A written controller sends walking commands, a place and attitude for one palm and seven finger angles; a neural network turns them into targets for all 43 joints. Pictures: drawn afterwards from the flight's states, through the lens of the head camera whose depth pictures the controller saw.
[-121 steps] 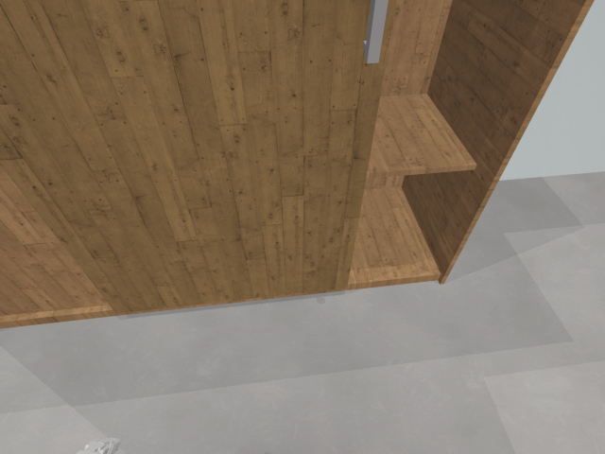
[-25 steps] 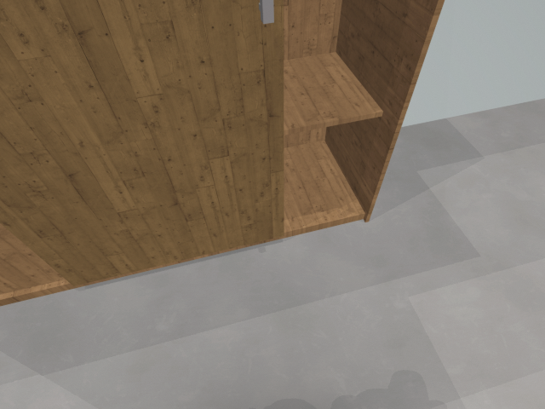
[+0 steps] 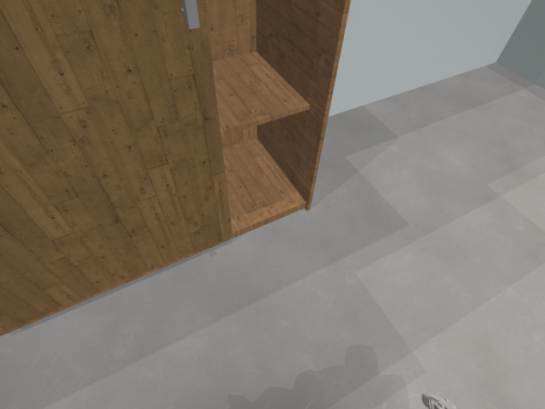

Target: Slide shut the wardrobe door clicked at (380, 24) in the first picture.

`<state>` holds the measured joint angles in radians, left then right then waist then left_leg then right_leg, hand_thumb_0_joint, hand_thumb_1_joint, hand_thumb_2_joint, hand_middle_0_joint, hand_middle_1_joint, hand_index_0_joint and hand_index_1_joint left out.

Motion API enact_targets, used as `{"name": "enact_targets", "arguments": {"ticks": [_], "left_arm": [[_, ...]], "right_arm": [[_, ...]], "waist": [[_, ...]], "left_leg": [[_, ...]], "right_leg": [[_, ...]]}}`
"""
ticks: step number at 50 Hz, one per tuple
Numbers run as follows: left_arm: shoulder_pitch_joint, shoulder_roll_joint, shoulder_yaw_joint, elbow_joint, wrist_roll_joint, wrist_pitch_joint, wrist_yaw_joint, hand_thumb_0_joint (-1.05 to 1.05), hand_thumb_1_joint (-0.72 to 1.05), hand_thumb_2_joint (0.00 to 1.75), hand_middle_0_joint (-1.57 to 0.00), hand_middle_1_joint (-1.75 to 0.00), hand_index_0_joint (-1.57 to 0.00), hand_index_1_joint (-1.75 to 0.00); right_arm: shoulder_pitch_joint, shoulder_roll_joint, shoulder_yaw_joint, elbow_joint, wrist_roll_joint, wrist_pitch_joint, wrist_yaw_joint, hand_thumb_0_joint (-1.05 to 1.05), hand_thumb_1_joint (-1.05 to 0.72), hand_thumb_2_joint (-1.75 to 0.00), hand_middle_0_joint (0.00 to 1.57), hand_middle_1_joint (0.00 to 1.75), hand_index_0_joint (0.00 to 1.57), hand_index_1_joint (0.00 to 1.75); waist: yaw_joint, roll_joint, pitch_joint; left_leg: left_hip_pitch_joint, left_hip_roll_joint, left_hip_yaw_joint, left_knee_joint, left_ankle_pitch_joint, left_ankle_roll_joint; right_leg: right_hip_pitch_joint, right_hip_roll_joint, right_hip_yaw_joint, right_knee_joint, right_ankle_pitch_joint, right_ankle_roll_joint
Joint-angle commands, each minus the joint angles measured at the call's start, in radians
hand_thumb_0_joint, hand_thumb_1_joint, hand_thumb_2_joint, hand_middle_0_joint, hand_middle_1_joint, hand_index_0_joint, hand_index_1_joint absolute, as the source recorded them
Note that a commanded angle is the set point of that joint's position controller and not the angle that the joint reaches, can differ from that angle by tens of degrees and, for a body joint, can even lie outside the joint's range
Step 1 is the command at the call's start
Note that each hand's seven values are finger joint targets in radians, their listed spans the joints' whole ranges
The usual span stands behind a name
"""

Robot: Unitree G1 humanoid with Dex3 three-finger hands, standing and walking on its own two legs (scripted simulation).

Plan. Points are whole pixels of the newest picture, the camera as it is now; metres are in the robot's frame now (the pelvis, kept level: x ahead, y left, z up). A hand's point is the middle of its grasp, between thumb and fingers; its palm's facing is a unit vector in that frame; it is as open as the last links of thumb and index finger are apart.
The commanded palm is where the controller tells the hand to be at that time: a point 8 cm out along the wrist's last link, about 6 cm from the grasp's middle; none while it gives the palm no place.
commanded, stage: walk to a spot facing it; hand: left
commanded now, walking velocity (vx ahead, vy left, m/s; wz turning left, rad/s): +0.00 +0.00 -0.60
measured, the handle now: out of the picture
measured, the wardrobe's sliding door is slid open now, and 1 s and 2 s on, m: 0.38 0.38 0.38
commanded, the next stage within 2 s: turn to face it in 1.76 s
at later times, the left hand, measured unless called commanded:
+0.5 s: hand (186, 398) +0.15 +0.16 -0.16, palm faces -0.35 -0.91 -0.24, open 7.4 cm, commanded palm none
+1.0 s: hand (188, 378) +0.19 +0.17 -0.18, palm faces -0.54 -0.83 -0.17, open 7.4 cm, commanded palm none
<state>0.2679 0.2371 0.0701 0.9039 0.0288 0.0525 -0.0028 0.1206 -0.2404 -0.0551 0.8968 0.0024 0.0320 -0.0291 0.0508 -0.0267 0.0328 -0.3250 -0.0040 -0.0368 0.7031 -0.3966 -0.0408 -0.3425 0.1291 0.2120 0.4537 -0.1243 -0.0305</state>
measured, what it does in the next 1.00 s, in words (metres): steps on the spot, turning right: left foot, then right foot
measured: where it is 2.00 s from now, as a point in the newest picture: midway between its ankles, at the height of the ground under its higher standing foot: (354, 398)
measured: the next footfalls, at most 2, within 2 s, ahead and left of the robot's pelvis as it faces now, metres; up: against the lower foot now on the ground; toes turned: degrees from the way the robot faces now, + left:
left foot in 0.04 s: +0.02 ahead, +0.13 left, +0.00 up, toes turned -4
right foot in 0.50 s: -0.03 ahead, -0.12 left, +0.00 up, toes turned -24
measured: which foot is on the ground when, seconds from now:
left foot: up 0.00-0.02, down 0.04-0.50, up 0.52-0.88, down 0.90-1.00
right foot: down 0.00-0.04, up 0.06-0.48, down 0.50-0.90, up 0.92-1.00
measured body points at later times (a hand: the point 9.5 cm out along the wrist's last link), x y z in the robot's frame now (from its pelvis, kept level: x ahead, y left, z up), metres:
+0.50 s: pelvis -0.03 +0.01 -0.01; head +0.01 -0.01 +0.43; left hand +0.17 +0.21 -0.14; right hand -0.11 -0.24 -0.16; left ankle -0.01 +0.13 -0.74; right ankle -0.06 -0.11 -0.74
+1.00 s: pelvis +0.04 +0.02 +0.00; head +0.06 +0.05 +0.45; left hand +0.22 +0.21 -0.16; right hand -0.05 -0.23 -0.12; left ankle +0.08 +0.10 -0.74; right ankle -0.06 -0.09 -0.68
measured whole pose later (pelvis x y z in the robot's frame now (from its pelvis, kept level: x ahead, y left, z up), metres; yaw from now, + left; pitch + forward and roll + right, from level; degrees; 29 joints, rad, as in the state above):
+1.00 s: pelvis +0.04 +0.02 +0.00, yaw -37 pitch +0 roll -2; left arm 0.30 0.25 0.10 0.96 0.04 0.06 -0.04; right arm 0.28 -0.20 -0.02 0.88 -0.02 -0.05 -0.01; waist 0.01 -0.05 -0.01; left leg -0.22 0.06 0.15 0.55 -0.33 0.03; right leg -0.45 0.03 0.04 1.00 -0.39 0.01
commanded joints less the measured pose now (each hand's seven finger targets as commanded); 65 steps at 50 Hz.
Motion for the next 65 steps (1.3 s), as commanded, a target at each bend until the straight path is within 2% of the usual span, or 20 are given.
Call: {"name": "enact_targets", "arguments": {"ticks": [1,2,3,6,8,15,22,23,25,27,30,35,39,43,44,45,46,49,52,65], "left_arm": [[-0.07,0.158,0.04,-0.116,-0.011,-0.011,0.004,0.0,0.9,0.9,-0.2,-0.3,-0.2,-0.3],[-0.043,0.099,0.033,-0.126,-0.017,-0.009,-0.011,0.0,0.9,0.9,-0.2,-0.3,-0.2,-0.3],[-0.061,0.137,0.049,-0.132,-0.003,-0.01,-0.013,0.0,0.9,0.9,-0.2,-0.3,-0.2,-0.3],[0.009,0.132,0.058,-0.074,0.007,0.004,-0.033,0.0,0.9,0.9,-0.2,-0.3,-0.2,-0.3],[-0.014,0.106,0.043,-0.079,0.003,0.004,-0.039,0.0,0.9,0.9,-0.2,-0.3,-0.2,-0.3],[-0.176,0.072,0.02,-0.111,-0.01,0.002,-0.041,0.0,0.9,0.9,-0.2,-0.3,-0.2,-0.3],[-0.114,0.076,0.019,-0.09,-0.011,-0.019,-0.035,0.0,0.9,0.9,-0.2,-0.3,-0.2,-0.3],[-0.059,0.115,0.026,-0.073,-0.007,-0.03,-0.029,0.0,0.9,0.9,-0.2,-0.3,-0.2,-0.3],[0.056,0.278,0.055,-0.042,-0.014,-0.042,0.003,0.0,0.9,0.9,-0.2,-0.3,-0.2,-0.3],[-0.004,0.246,0.059,-0.056,-0.014,-0.033,0.019,0.0,0.9,0.9,-0.2,-0.3,-0.2,-0.3],[-0.12,0.182,0.037,-0.096,-0.012,-0.03,0.013,0.0,0.9,0.9,-0.2,-0.3,-0.2,-0.3],[-0.067,0.191,0.039,-0.081,-0.006,-0.045,0.001,0.0,0.9,0.9,-0.2,-0.3,-0.2,-0.3],[-0.043,0.209,0.043,-0.077,0.0,-0.055,-0.003,0.0,0.9,0.9,-0.2,-0.3,-0.2,-0.3],[-0.096,0.187,0.045,-0.089,-0.008,-0.049,-0.01,0.0,0.9,0.9,-0.2,-0.3,-0.2,-0.3],[-0.106,0.124,0.033,-0.103,-0.009,-0.047,-0.014,0.0,0.9,0.9,-0.2,-0.3,-0.2,-0.3],[-0.083,0.042,0.02,-0.127,-0.018,-0.042,-0.026,0.0,0.9,0.9,-0.2,-0.3,-0.2,-0.3],[-0.133,0.076,0.031,-0.153,-0.006,-0.052,-0.031,0.0,0.9,0.9,-0.2,-0.3,-0.2,-0.3],[-0.068,0.087,0.046,-0.074,0.009,-0.043,-0.057,0.0,0.9,0.9,-0.2,-0.3,-0.2,-0.3],[-0.01,0.034,0.039,-0.029,0.008,-0.031,-0.053,0.0,0.9,0.9,-0.2,-0.3,-0.2,-0.3],[-0.306,-0.043,0.01,-0.075,0.002,-0.04,-0.061,0.0,0.9,0.9,-0.2,-0.3,-0.2,-0.3]], "right_arm": [[0.203,-0.139,-0.03,-0.038,-0.002,-0.045,-0.022,0.0,-0.9,-0.9,0.2,0.3,0.2,0.3],[0.156,-0.231,-0.044,-0.065,-0.018,-0.044,-0.023,0.0,-0.9,-0.9,0.2,0.3,0.2,0.3],[0.093,-0.249,-0.041,-0.099,-0.017,-0.038,-0.02,0.0,-0.9,-0.9,0.2,0.3,0.2,0.3],[-0.037,-0.148,-0.006,-0.123,-0.026,-0.047,-0.018,0.0,-0.9,-0.9,0.2,0.3,0.2,0.3],[0.04,-0.134,-0.007,-0.105,-0.025,-0.053,-0.019,0.0,-0.9,-0.9,0.2,0.3,0.2,0.3],[0.217,-0.164,-0.03,-0.033,-0.027,-0.05,-0.015,0.0,-0.9,-0.9,0.2,0.3,0.2,0.3],[0.184,-0.191,-0.048,-0.014,-0.026,-0.041,0.001,0.0,-0.9,-0.9,0.2,0.3,0.2,0.3],[0.195,-0.176,-0.045,-0.016,-0.02,-0.04,0.007,0.0,-0.9,-0.9,0.2,0.3,0.2,0.3],[0.137,-0.077,-0.017,-0.086,-0.019,-0.025,0.011,0.0,-0.9,-0.9,0.2,0.3,0.2,0.3],[0.078,-0.093,-0.022,-0.085,-0.017,-0.008,-0.003,0.0,-0.9,-0.9,0.2,0.3,0.2,0.3],[0.126,-0.09,-0.024,-0.041,-0.027,0.003,0.009,0.0,-0.9,-0.9,0.2,0.3,0.2,0.3],[0.091,-0.102,-0.028,-0.062,-0.034,-0.009,0.027,0.0,-0.9,-0.9,0.2,0.3,0.2,0.3],[0.061,-0.091,-0.028,-0.094,-0.027,-0.031,0.036,0.0,-0.9,-0.9,0.2,0.3,0.2,0.3],[0.227,-0.078,-0.021,-0.055,-0.019,-0.061,0.019,0.0,-0.9,-0.9,0.2,0.3,0.2,0.3],[0.326,-0.129,-0.029,-0.027,-0.019,-0.072,0.006,0.0,-0.9,-0.9,0.2,0.3,0.2,0.3],[0.38,-0.245,-0.051,-0.02,-0.036,-0.073,0.002,0.0,-0.9,-0.9,0.2,0.3,0.2,0.3],[0.359,-0.257,-0.042,-0.031,-0.035,-0.075,0.0,0.0,-0.9,-0.9,0.2,0.3,0.2,0.3],[0.197,-0.124,-0.004,-0.044,-0.025,-0.094,-0.003,0.0,-0.9,-0.9,0.2,0.3,0.2,0.3],[0.268,-0.076,0.006,-0.004,-0.019,-0.112,-0.011,0.0,-0.9,-0.9,0.2,0.3,0.2,0.3],[0.465,-0.025,0.001,0.145,-0.035,-0.105,-0.016,0.0,-0.9,-0.9,0.2,0.3,0.2,0.3]], "waist": [[-0.102,0.001,-0.131],[-0.08,0.305,-0.08],[-0.067,0.263,-0.014],[0.017,0.143,0.023],[-0.017,0.173,-0.003],[-0.102,0.184,-0.026],[-0.061,0.213,-0.084],[-0.033,0.14,-0.115],[0.024,-0.252,-0.155],[0.01,-0.225,-0.106],[-0.054,-0.111,-0.068],[-0.03,-0.132,-0.019],[-0.023,-0.143,-0.003],[-0.101,-0.118,-0.033],[-0.146,0.04,-0.069],[-0.16,0.37,-0.058],[-0.15,0.318,0.021],[-0.053,0.151,0.102],[-0.046,0.169,0.049],[-0.124,0.155,0.148]], "left_leg": [[0.363,0.098,-0.099,-0.392,0.065,0.074],[0.377,0.358,-0.371,-0.51,-0.024,0.146],[0.145,0.493,-0.423,-0.537,0.002,0.208],[0.0,0.292,-0.138,-0.476,0.146,0.168],[0.144,0.237,-0.056,-0.418,0.302,0.158],[0.311,0.328,0.01,-0.342,0.65,0.2],[0.214,0.336,0.131,-0.177,0.622,0.115],[0.123,0.311,0.183,-0.046,0.533,0.059],[-0.277,0.13,0.178,0.345,-0.233,-0.039],[-0.303,0.141,0.045,0.443,-0.157,-0.028],[-0.209,0.138,0.072,0.406,-0.001,-0.045],[-0.215,0.117,0.092,0.297,0.02,-0.05],[-0.135,0.077,0.094,0.124,-0.02,-0.035],[0.229,0.023,0.139,-0.226,0.09,-0.013],[0.396,0.127,0.036,-0.346,-0.006,0.005],[0.459,0.417,-0.321,-0.505,-0.31,0.079],[0.304,0.543,-0.456,-0.593,-0.423,0.152],[0.16,0.382,-0.167,-0.589,-0.177,0.066],[0.241,0.294,0.061,-0.506,0.248,0.014],[0.436,0.352,0.269,-0.446,0.638,0.129]], "right_leg": [[-0.181,-0.11,0.196,0.01,-0.171,-0.001],[-0.359,0.02,-0.005,0.284,-0.367,0.047],[-0.314,-0.049,-0.1,0.534,-0.402,0.081],[-0.229,-0.093,-0.135,0.812,-0.232,0.105],[-0.283,-0.104,-0.167,0.776,-0.215,0.114],[-0.225,-0.169,-0.239,0.477,-0.305,0.118],[0.077,-0.136,-0.301,0.089,-0.17,0.058],[0.241,-0.164,-0.275,-0.041,-0.032,0.039],[0.424,-0.546,0.175,-0.07,0.546,-0.136],[0.313,-0.466,0.161,-0.099,0.323,-0.178],[0.173,-0.351,0.026,-0.12,0.125,-0.124],[0.121,-0.33,0.124,-0.22,-0.334,-0.136],[0.078,-0.329,0.193,-0.231,-0.411,-0.151],[-0.093,-0.227,0.139,-0.089,-0.376,-0.09],[-0.214,-0.15,0.073,0.093,-0.39,-0.045],[-0.417,-0.017,-0.111,0.414,-0.487,0.015],[-0.447,-0.108,-0.148,0.563,-0.437,0.029],[-0.385,-0.175,-0.175,0.738,-0.17,0.049],[-0.366,-0.168,-0.194,0.791,-0.06,0.066],[-0.435,-0.194,-0.357,0.382,-0.081,0.037]]}}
